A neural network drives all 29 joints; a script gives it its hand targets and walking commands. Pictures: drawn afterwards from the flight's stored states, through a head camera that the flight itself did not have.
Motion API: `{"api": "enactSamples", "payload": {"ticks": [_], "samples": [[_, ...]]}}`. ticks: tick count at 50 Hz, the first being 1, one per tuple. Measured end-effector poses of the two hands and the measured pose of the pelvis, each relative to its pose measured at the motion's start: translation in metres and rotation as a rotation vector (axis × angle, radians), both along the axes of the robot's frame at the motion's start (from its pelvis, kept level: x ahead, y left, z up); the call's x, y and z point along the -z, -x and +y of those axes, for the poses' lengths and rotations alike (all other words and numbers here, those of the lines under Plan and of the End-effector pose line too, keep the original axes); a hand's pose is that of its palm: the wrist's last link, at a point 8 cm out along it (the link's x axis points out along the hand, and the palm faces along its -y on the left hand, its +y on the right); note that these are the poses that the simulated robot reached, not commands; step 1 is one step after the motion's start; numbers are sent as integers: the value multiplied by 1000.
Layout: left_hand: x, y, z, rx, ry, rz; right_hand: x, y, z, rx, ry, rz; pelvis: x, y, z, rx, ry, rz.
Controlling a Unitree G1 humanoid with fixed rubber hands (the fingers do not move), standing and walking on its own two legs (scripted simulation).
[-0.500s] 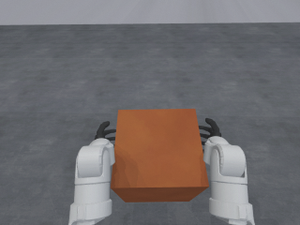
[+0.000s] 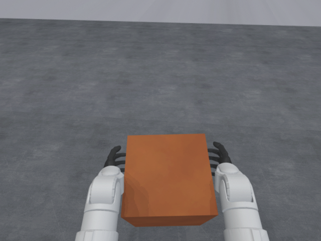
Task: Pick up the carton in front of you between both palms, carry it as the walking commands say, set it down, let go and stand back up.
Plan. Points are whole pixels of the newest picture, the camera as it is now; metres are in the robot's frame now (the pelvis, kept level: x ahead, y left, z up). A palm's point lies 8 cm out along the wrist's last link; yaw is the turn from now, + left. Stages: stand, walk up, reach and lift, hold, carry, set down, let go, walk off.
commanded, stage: carry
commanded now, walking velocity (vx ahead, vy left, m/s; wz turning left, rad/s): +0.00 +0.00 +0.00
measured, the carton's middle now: (166, 184) +0.30 +0.00 -0.06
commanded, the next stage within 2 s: hold in 1.00 s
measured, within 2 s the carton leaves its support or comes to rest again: neither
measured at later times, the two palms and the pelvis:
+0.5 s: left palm (100, 189) +0.23 +0.16 +0.05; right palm (227, 186) +0.24 -0.14 +0.05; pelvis -0.05 +0.01 +0.00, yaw +0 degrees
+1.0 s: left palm (97, 196) +0.22 +0.17 +0.04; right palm (225, 193) +0.23 -0.13 +0.04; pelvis -0.06 +0.02 +0.00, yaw +0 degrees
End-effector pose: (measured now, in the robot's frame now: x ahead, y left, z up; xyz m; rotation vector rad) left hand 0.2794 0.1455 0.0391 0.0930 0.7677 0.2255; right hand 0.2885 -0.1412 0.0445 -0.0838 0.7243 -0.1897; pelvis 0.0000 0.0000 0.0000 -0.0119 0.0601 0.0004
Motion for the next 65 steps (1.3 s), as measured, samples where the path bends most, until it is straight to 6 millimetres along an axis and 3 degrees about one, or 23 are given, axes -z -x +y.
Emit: {"api": "enactSamples", "payload": {"ticks": [8,21,33,52,60,65], "samples": [[8,18,4,81,46,-47,9,22,-5,-41,-24,-42,-1,17,3,0,-3,-29],[-8,36,12,70,52,-112,-8,40,2,-42,-39,-105,-4,44,9,-4,-10,-44],[-2,56,18,69,49,-76,-1,58,8,-47,-35,-67,-4,56,14,-5,-13,-48],[0,61,23,74,40,-78,-1,65,12,-44,-44,-71,-5,63,19,-27,-5,-85],[-1,87,49,-69,26,-71,0,56,41,-195,-62,-65,-15,64,8,-141,-21,-154],[-6,100,53,-133,33,-79,-3,44,49,-257,-60,-68,-15,62,-4,-198,-27,-170]]}}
